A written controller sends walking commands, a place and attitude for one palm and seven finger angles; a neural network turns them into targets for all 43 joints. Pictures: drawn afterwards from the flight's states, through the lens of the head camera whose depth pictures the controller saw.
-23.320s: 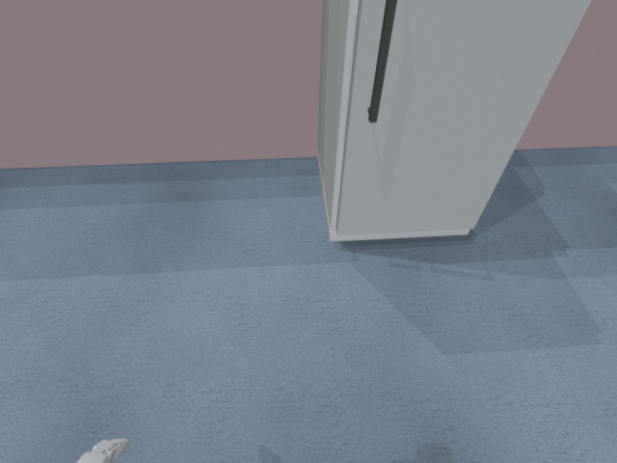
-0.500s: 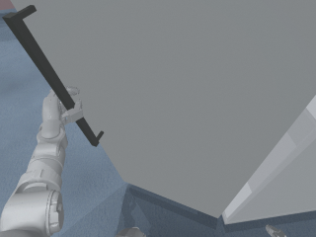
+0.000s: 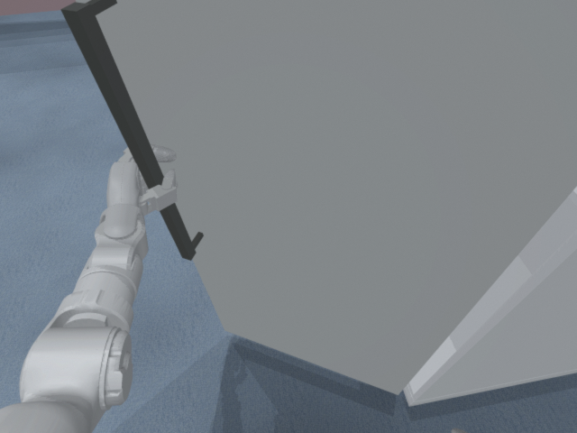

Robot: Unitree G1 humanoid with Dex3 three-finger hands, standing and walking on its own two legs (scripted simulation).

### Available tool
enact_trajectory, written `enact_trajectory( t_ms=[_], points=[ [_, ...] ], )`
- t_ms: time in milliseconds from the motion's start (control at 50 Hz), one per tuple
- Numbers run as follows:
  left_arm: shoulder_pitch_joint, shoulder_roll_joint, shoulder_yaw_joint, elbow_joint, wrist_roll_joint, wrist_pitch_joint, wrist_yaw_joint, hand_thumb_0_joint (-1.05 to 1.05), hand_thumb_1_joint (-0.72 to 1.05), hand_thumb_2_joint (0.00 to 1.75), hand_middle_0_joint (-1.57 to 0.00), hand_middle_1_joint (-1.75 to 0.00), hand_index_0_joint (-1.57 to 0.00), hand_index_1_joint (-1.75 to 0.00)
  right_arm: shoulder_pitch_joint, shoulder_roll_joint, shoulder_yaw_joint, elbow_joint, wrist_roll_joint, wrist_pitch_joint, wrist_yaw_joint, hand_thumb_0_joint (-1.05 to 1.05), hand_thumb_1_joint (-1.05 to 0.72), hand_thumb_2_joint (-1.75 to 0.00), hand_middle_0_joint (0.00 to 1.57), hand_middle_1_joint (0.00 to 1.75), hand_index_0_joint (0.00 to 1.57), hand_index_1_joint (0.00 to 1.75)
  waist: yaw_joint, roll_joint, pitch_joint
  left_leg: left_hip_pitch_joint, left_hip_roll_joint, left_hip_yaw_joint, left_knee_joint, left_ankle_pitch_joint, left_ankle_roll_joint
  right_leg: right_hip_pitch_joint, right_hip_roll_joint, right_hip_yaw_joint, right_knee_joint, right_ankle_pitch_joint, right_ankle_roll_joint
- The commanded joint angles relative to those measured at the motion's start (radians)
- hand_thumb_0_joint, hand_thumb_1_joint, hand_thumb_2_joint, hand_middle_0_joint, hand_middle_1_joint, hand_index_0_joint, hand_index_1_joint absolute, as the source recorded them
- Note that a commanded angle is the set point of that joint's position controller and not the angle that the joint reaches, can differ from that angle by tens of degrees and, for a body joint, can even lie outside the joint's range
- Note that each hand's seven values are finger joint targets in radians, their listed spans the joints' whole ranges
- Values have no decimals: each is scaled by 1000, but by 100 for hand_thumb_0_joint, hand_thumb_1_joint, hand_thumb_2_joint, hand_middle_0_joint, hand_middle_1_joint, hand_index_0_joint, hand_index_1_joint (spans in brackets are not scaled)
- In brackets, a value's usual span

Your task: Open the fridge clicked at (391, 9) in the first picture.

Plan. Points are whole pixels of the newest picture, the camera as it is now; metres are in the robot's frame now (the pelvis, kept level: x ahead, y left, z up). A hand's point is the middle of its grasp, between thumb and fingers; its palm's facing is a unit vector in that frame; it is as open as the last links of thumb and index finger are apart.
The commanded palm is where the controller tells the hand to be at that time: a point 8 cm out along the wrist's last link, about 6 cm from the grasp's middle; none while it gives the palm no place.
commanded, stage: stop walking and hold the door back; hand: left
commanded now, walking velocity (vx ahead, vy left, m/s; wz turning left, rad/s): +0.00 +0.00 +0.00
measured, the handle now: (159, 163) +0.47 +0.23 +0.12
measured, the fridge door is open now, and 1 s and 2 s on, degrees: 60 58 58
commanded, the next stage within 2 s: loosen the grip on the handle in 0.24 s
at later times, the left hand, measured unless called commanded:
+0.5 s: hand (165, 176) +0.45 +0.21 +0.11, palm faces +0.25 -0.96 -0.15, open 6.4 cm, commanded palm +0.39 +0.25 +0.11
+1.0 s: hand (151, 178) +0.45 +0.24 +0.10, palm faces +0.25 -0.95 -0.20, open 14.4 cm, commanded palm +0.42 +0.30 +0.11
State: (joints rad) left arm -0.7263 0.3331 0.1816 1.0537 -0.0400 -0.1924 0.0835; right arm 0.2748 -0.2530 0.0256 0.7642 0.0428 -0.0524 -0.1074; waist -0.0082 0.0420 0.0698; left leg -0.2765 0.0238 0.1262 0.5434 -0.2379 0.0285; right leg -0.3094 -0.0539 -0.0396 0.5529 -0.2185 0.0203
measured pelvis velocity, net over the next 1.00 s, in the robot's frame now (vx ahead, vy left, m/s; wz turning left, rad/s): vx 0.05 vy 0.00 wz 0.02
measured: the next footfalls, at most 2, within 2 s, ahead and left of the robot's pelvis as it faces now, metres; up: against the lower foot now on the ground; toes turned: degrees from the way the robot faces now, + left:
none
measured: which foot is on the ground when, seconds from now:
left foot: down 0.00-1.00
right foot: down 0.00-1.00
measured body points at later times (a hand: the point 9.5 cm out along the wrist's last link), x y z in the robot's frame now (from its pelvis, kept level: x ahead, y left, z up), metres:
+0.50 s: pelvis +0.00 -0.02 +0.00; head +0.02 -0.01 +0.45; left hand +0.43 +0.26 +0.12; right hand +0.09 -0.30 -0.10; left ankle +0.03 +0.10 -0.73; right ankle +0.05 -0.13 -0.73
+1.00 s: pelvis +0.05 +0.00 +0.00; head +0.09 +0.00 +0.45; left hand +0.43 +0.29 +0.11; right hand +0.17 -0.26 -0.11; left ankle +0.03 +0.10 -0.73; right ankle +0.05 -0.13 -0.73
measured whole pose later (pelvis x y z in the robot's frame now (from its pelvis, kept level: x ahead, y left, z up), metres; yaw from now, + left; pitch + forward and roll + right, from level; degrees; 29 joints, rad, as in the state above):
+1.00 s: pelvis +0.05 +0.00 +0.00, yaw +1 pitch +7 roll -1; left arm -0.52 0.37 0.27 0.69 -0.04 -0.11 -0.02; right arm 0.29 -0.26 -0.02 0.70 0.03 -0.12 -0.05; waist -0.01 0.02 -0.06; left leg -0.39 0.04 0.10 0.59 -0.31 0.02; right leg -0.40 -0.04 -0.06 0.56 -0.28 0.01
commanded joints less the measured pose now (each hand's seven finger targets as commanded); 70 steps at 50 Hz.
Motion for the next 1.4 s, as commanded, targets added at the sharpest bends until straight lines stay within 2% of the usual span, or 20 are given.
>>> enact_trajectory(
  t_ms=[0,300,320,340,360,380,440,500,560,620,700,720,880,980,1000,1040,1140,1200,1260,1380],
  points=[
    [-396,205,8,-109,14,-44,7,0,90,90,-45,-140,-45,-140,1,-175,-47,-102,-4,-45,-21,0,-90,-90,20,30,20,30,11,34,-246,38,214,-246,-242,-30,36,46,5,15,4,-86,1],
    [-326,236,16,-42,5,-27,1,0,90,90,-45,-140,-45,-140,36,-186,-64,-83,6,-53,-24,0,-90,-90,20,30,20,30,-4,-108,-246,69,109,-114,-113,11,-21,19,-58,124,-191,-47,-23],
    [-883,863,435,-465,146,-82,-13,0,90,90,-45,-140,-45,-140,115,-212,-161,-168,-42,-80,12,0,-90,-90,20,30,20,30,31,-293,-233,53,111,-71,-112,-14,16,60,-28,127,-173,104,-32],
    [-730,420,145,-147,140,19,-81,0,78,84,-45,-140,-45,-140,-51,-187,-87,-198,-19,-135,21,0,-90,-90,20,30,20,30,-88,-304,-539,8,-18,-49,-186,198,39,226,37,21,-64,269,-59],
    [-648,451,208,-251,94,14,-96,0,66,78,-45,-140,-45,-140,46,-218,-117,-170,-6,-148,18,0,-90,-90,20,30,20,30,-18,-97,-564,118,-10,-40,-141,275,1,209,18,-3,-53,268,-69],
    [-442,287,166,-121,83,33,-106,0,54,73,-45,-140,-45,-140,53,-177,-100,-134,-12,-139,21,0,-90,-90,20,30,20,30,-40,-90,-443,96,-3,-67,-117,216,-12,100,24,-17,-66,202,-54],
    [-424,368,197,-234,49,-16,-67,0,17,55,-45,-140,-45,-140,-14,-181,-75,-157,-17,-135,33,0,-90,-90,20,30,20,30,-12,73,-295,36,-13,-67,-131,-76,-2,6,19,29,-136,-38,-52],
    [-375,246,57,-299,91,-29,-48,0,-19,37,-45,-140,-45,-140,-12,-170,-78,-184,-16,-146,47,0,-90,-90,20,30,20,30,-32,3,-296,17,-4,-69,-121,-93,9,-30,26,17,-123,-72,-52],
    [-303,321,152,-258,37,6,-48,0,-55,20,-42,-137,-42,-137,-12,-197,-81,-184,-12,-138,38,0,-90,-90,20,30,20,30,-16,-117,-296,-26,-10,-60,-108,-96,15,17,15,33,-149,-118,-42],
    [-335,325,138,-333,5,30,-65,0,-55,20,-38,-132,-38,-132,-23,-190,-74,-196,3,-142,30,0,-90,-90,20,30,20,30,-14,-134,-346,-26,-15,-45,-93,-59,20,40,13,59,-152,-109,-30],
    [-371,300,112,-537,45,0,-37,0,-55,20,-33,-125,-33,-125,-10,-173,-86,-188,-13,-143,34,0,-90,-90,20,30,20,30,-11,31,-494,99,-9,-60,-48,158,18,53,30,24,-71,133,-46],
    [-333,488,264,-375,72,2,-22,0,-55,20,-32,-123,-32,-123,29,-193,-84,-144,-19,-125,24,0,-90,-90,20,30,20,30,-23,-39,-425,32,-8,-59,-26,161,19,35,32,26,-62,153,-39],
    [-250,239,93,-562,19,-10,-90,0,-55,20,-25,-115,-25,-115,29,-161,-92,-167,-14,-115,42,0,-90,-90,20,30,20,30,-24,81,-565,180,10,-86,34,474,1,15,43,-1,2,340,-40],
    [-27,179,94,-556,-30,86,-113,0,-55,20,-25,-115,-25,-115,17,-167,-92,-186,4,-102,54,0,-90,-90,20,30,20,30,-2,-58,-417,90,21,-92,27,483,-6,8,44,-22,-6,360,-34],
    [-235,518,321,-549,-6,94,-89,0,-55,20,-25,-115,-25,-115,23,-199,-88,-155,4,-84,34,0,-90,-90,20,30,20,30,-10,-79,-380,27,15,-93,18,356,-2,19,39,-8,-16,328,-34],
    [-253,451,269,-527,27,112,-81,0,-55,20,-25,-115,-25,-115,10,-167,-78,-183,-1,-70,23,0,-90,-90,20,30,20,30,-21,-105,-372,-17,-4,-86,4,289,10,46,36,-7,-14,300,-30],
    [-179,371,205,-655,24,56,-123,0,-55,20,-25,-115,-25,-115,25,-152,-82,-194,-13,-79,23,0,-90,-90,20,30,20,30,-1,78,-559,176,19,-111,53,568,-16,19,46,-7,25,345,-38],
    [-137,297,144,-539,-14,83,-188,0,-55,20,-25,-115,-25,-115,38,-162,-84,-177,-2,-77,25,0,-90,-90,20,30,20,30,-24,45,-449,141,28,-121,55,512,-22,-50,49,-15,3,286,-35],
    [-148,352,190,-430,-27,133,-213,0,-55,20,-25,-115,-25,-115,34,-184,-83,-173,5,-68,13,0,-90,-90,20,30,20,30,-25,-18,-346,27,12,-112,28,312,-10,-50,41,-22,-16,223,-44],
    [-354,501,243,-548,21,50,-189,0,-55,20,-25,-115,-25,-115,49,-186,-77,-184,-9,-63,1,0,-90,-90,20,30,20,30,-37,38,-483,62,1,-132,40,260,-6,-54,43,-10,6,166,-47]
  ],
)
